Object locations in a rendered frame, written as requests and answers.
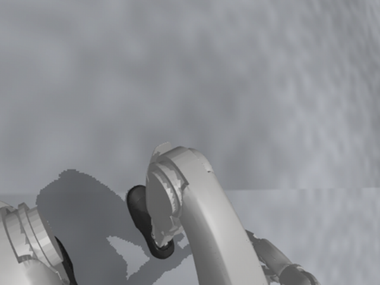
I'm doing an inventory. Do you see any left robot foot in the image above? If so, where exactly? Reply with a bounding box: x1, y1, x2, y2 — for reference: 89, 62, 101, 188
55, 236, 78, 285

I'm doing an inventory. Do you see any right robot arm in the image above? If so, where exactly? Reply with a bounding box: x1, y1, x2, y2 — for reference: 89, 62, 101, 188
279, 264, 321, 285

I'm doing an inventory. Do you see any right robot hand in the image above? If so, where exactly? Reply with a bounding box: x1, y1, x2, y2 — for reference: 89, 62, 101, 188
245, 230, 293, 285

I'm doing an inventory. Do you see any right robot foot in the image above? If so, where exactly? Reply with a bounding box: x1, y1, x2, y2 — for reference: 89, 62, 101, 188
126, 185, 175, 259

